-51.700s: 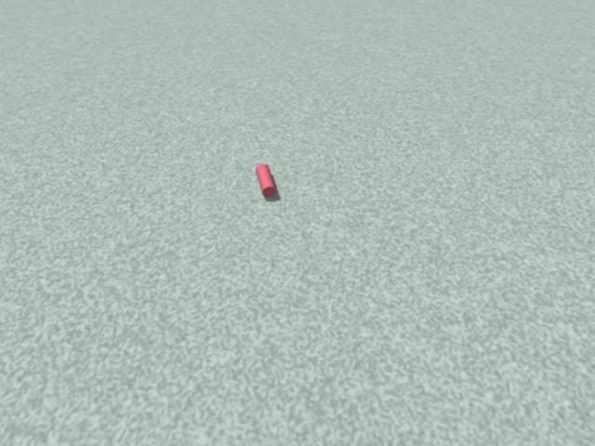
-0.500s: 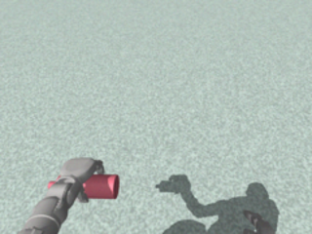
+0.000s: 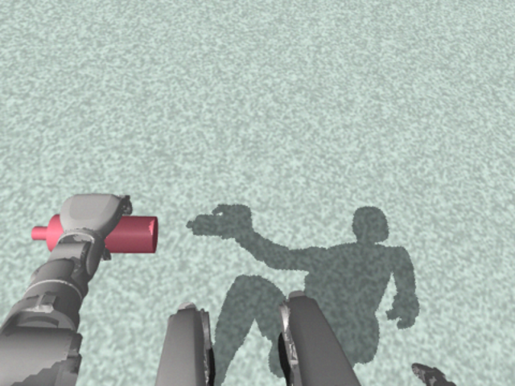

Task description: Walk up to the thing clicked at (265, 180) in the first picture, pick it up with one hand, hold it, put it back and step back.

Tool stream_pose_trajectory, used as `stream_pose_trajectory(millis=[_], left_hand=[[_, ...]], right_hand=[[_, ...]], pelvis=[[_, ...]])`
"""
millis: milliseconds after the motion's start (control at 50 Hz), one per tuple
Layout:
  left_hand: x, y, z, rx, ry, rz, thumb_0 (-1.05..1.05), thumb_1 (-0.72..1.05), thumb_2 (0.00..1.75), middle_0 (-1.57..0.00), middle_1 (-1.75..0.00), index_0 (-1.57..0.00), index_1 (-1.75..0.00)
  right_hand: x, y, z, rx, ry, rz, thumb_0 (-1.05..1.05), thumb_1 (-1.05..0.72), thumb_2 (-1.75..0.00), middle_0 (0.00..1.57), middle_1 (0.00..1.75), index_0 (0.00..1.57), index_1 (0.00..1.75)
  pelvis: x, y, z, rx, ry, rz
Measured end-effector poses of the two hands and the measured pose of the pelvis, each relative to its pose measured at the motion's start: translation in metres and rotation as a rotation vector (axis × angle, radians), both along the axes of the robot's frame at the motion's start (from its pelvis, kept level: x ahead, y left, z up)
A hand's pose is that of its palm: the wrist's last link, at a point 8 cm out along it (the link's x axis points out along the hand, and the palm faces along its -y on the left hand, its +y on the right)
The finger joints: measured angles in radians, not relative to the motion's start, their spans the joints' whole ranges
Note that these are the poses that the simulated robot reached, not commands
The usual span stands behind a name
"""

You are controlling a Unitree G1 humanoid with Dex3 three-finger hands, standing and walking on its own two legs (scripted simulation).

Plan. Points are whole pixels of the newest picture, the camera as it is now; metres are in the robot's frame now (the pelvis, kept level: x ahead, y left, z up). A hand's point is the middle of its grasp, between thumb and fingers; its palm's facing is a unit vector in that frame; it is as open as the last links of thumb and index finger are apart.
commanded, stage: crouch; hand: left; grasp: from above
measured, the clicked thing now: (97, 233) +0.41 +0.26 -0.16
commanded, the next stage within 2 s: lower in 1.20 s
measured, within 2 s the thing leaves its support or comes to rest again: neither
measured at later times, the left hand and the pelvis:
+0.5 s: hand (130, 243) +0.43 +0.25 -0.32, palm faces -0.46 +0.03 -0.89, open 9.7 cm; pelvis -0.02 +0.00 -0.15, yaw -2 degrees
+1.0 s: hand (138, 243) +0.45 +0.25 -0.39, palm faces -0.48 +0.01 -0.88, open 9.7 cm; pelvis -0.02 +0.00 -0.22, yaw -5 degrees
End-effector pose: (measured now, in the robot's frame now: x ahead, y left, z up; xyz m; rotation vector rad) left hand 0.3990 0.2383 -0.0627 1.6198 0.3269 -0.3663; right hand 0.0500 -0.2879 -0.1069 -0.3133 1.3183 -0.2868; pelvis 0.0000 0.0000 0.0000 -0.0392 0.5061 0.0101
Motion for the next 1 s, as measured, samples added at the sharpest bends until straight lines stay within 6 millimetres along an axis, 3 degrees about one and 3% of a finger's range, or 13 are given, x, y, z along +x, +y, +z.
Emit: stream_pose_trajectory(millis=[100,200,440,620,1000], left_hand=[[0.011,0.004,-0.047,-0.005,0.018,0.020,-0.01,0.06,0.43,-0.70,-0.51,-0.73,-0.50],[0.016,0.009,-0.092,-0.021,0.060,0.017,-0.01,0.05,0.44,-0.70,-0.52,-0.74,-0.50],[0.033,0.012,-0.182,-0.066,0.055,-0.017,-0.01,0.04,0.45,-0.72,-0.49,-0.75,-0.48],[0.049,0.013,-0.218,-0.053,0.034,0.003,-0.01,0.04,0.48,-0.72,-0.47,-0.75,-0.46],[0.061,0.016,-0.273,-0.071,0.068,0.008,-0.02,0.05,0.47,-0.71,-0.48,-0.74,-0.47]], right_hand=[[-0.025,0.009,-0.042,0.014,0.047,-0.016,0.01,-0.90,-0.90,0.21,0.30,0.21,0.30],[-0.036,0.019,-0.077,0.038,0.081,-0.009,0.01,-0.90,-0.90,0.21,0.30,0.21,0.30],[-0.028,0.018,-0.132,0.045,0.125,0.076,0.01,-0.91,-0.90,0.21,0.30,0.21,0.30],[-0.028,0.010,-0.156,0.042,0.139,0.100,0.00,-0.91,-0.91,0.21,0.30,0.21,0.30],[-0.070,0.012,-0.200,0.077,0.253,0.064,0.00,-0.92,-0.91,0.21,0.30,0.21,0.30]], pelvis=[[-0.010,0.002,-0.040,-0.010,0.057,-0.002],[-0.015,0.004,-0.074,-0.022,0.102,-0.002],[-0.015,0.002,-0.138,-0.049,0.161,-0.001],[-0.016,0.001,-0.167,-0.057,0.168,-0.010],[-0.024,-0.002,-0.217,-0.065,0.142,-0.035]])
